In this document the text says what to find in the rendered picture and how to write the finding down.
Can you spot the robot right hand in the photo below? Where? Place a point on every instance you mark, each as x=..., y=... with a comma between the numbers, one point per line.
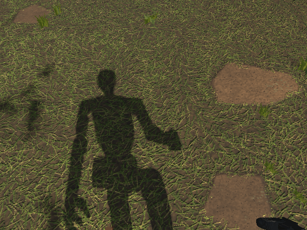
x=277, y=224

